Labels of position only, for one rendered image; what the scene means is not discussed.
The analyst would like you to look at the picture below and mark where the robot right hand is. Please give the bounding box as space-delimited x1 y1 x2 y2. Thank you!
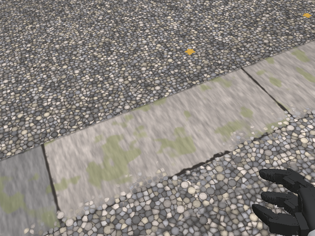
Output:
252 168 315 236

